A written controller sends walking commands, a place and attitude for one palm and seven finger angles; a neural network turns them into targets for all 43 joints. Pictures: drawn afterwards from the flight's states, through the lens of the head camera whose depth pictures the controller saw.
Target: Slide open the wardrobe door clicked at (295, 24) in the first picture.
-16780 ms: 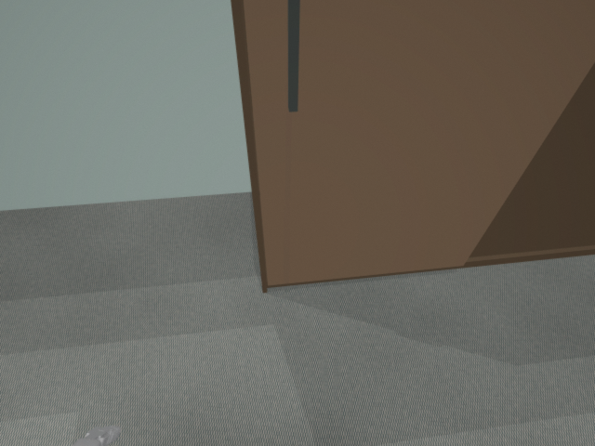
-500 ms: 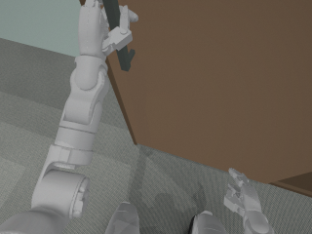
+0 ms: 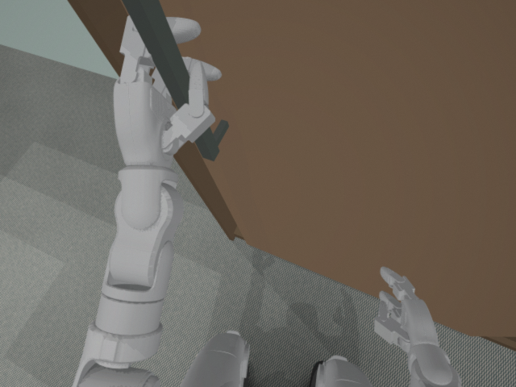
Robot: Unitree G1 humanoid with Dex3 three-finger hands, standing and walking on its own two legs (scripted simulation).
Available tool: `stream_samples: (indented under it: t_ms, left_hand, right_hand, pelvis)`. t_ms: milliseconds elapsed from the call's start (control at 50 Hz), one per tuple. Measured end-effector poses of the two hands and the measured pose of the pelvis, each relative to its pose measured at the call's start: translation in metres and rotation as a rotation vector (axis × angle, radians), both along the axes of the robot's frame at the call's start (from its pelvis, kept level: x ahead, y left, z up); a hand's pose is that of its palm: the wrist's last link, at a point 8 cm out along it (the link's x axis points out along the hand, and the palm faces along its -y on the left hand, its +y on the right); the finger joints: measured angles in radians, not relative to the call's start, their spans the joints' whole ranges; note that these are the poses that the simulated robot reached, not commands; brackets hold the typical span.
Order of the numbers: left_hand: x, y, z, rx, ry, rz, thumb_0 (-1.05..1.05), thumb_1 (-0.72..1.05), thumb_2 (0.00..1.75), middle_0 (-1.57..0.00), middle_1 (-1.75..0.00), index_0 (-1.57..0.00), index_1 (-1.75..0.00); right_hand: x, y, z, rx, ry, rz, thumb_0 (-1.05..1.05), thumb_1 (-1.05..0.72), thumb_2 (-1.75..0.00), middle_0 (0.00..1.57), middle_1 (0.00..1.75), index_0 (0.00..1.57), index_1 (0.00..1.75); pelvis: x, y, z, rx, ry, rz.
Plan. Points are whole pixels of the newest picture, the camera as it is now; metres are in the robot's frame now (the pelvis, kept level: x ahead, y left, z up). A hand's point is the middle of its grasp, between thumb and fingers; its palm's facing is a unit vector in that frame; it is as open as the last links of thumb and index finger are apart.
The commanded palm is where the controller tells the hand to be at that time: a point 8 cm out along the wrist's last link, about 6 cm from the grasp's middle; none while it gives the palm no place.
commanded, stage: step sideways, sliding the door along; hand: left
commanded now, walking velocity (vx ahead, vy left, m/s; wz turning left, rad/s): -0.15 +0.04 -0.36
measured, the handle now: (185, 62) +0.42 +0.14 +0.21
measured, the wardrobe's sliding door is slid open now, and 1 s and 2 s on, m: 0.06 0.19 0.19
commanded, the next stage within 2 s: stop walking and hold the door there in 0.68 s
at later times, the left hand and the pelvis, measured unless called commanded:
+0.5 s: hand (296, 155) +0.33 +0.02 +0.19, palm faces -0.34 -0.94 +0.04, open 6.8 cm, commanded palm +0.32 +0.01 +0.19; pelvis +0.06 +0.03 -0.02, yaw -10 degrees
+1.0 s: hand (304, 152) +0.34 +0.01 +0.19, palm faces -0.08 -0.98 -0.21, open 6.3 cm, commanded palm +0.33 +0.06 +0.17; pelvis -0.02 -0.05 +0.00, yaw -16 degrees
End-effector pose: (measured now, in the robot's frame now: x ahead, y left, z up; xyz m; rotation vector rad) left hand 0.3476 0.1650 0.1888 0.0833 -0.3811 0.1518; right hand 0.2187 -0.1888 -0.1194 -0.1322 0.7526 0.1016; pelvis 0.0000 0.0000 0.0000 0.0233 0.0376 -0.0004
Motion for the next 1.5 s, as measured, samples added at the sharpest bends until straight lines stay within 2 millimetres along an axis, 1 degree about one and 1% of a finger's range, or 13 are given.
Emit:
stream_samples:
  t_ms: [180, 300, 380, 500, 600, 740, 860, 980, 1160, 1260, 1340, 1420, 1500]
  left_hand:
    - [-0.009, -0.042, -0.003, -0.074, -0.047, -0.228, 0.01, 0.78, 0.82, -0.46, -1.4, -0.2, -1.22]
    - [-0.009, -0.07, -0.008, -0.102, -0.108, -0.334, 0.0, 0.78, 0.82, -0.46, -1.4, -0.2, -1.17]
    - [-0.012, -0.085, -0.009, -0.104, -0.122, -0.386, 0.0, 0.77, 0.81, -0.44, -1.4, -0.2, -1.15]
    - [-0.014, -0.093, -0.008, -0.1, -0.098, -0.512, 0.03, 0.76, 0.78, -0.35, -1.4, -0.19, -1.12]
    - [-0.013, -0.091, -0.006, -0.052, -0.09, -0.546, 0.02, 0.74, 0.77, -0.34, -1.39, -0.15, -1.14]
    - [-0.016, -0.097, -0.005, -0.065, -0.081, -0.461, 0.02, 0.75, 0.83, -0.39, -1.39, -0.15, -1.24]
    - [-0.017, -0.102, -0.005, 0.016, -0.118, -0.341, -0.02, 0.76, 0.84, -0.49, -1.39, -0.09, -1.27]
    - [-0.022, -0.1, 0.002, 0.148, -0.019, -0.26, -0.04, 0.74, 0.82, -0.51, -1.4, -0.18, -1.33]
    - [-0.027, -0.102, 0.007, 0.129, 0.071, -0.214, -0.01, 0.74, 0.79, -0.47, -1.4, -0.23, -1.35]
    - [-0.026, -0.103, 0.006, 0.103, 0.059, -0.243, -0.01, 0.76, 0.81, -0.47, -1.4, -0.21, -1.35]
    - [-0.027, -0.103, 0.007, 0.104, 0.076, -0.229, 0.0, 0.76, 0.81, -0.46, -1.4, -0.21, -1.36]
    - [-0.028, -0.104, 0.008, 0.116, 0.08, -0.197, -0.01, 0.74, 0.82, -0.46, -1.4, -0.22, -1.36]
    - [-0.028, -0.105, 0.007, 0.151, 0.06, -0.158, -0.03, 0.73, 0.83, -0.46, -1.4, -0.22, -1.36]
  right_hand:
    - [0.04, 0.008, 0.03, -0.021, -0.112, 0.017, 0.01, -0.91, -0.9, 0.19, 0.3, 0.19, 0.3]
    - [0.03, -0.003, 0.013, -0.011, -0.115, -0.04, 0.01, -0.9, -0.9, 0.19, 0.3, 0.19, 0.3]
    - [0.034, -0.003, -0.002, -0.001, -0.068, -0.056, 0.01, -0.9, -0.9, 0.19, 0.3, 0.19, 0.3]
    - [0.029, -0.003, 0.007, -0.038, -0.048, -0.141, 0.01, -0.9, -0.9, 0.19, 0.3, 0.2, 0.3]
    - [0.019, 0.005, 0.024, -0.006, -0.053, -0.149, 0.01, -0.91, -0.9, 0.19, 0.3, 0.2, 0.3]
    - [0.009, 0.002, 0.034, 0.02, -0.088, -0.105, 0.01, -0.9, -0.9, 0.2, 0.3, 0.2, 0.3]
    - [-0.001, -0.036, 0.022, 0.043, -0.11, -0.145, 0.01, -0.9, -0.9, 0.2, 0.3, 0.2, 0.3]
    - [-0.057, -0.099, 0.031, -0.03, -0.081, -0.328, 0.01, -0.9, -0.9, 0.2, 0.3, 0.2, 0.3]
    - [-0.196, -0.157, 0.046, -0.175, 0.057, -0.53, 0.01, -0.91, -0.9, 0.19, 0.3, 0.2, 0.3]
    - [-0.264, -0.159, 0.043, -0.216, 0.13, -0.613, 0.01, -0.91, -0.9, 0.19, 0.3, 0.19, 0.3]
    - [-0.298, -0.144, 0.03, -0.176, 0.19, -0.656, 0.01, -0.91, -0.9, 0.19, 0.3, 0.19, 0.3]
    - [-0.311, -0.126, 0.009, -0.119, 0.263, -0.638, 0.01, -0.91, -0.9, 0.19, 0.3, 0.19, 0.3]
    - [-0.306, -0.123, -0.009, -0.071, 0.271, -0.627, 0.01, -0.9, -0.9, 0.19, 0.3, 0.2, 0.3]
  pelvis:
    - [0.033, 0.012, -0.006, -0.042, 0.017, -0.048]
    - [0.064, 0.007, -0.027, -0.045, -0.032, -0.072]
    - [0.071, 0.006, -0.029, -0.042, -0.039, -0.081]
    - [0.062, 0.026, -0.016, -0.047, -0.034, -0.166]
    - [0.059, 0.025, -0.006, -0.069, -0.03, -0.201]
    - [0.044, 0.0, -0.005, -0.065, -0.056, -0.224]
    - [0.021, -0.037, -0.018, -0.06, -0.075, -0.217]
    - [-0.012, -0.046, -0.003, 0.025, -0.06, -0.273]
    - [-0.045, -0.047, 0.011, 0.057, -0.042, -0.328]
    - [-0.065, -0.041, 0.006, 0.003, -0.045, -0.339]
    - [-0.069, -0.046, 0.007, -0.022, -0.065, -0.35]
    - [-0.071, -0.057, 0.003, -0.037, -0.064, -0.372]
    - [-0.081, -0.065, -0.005, -0.043, -0.066, -0.381]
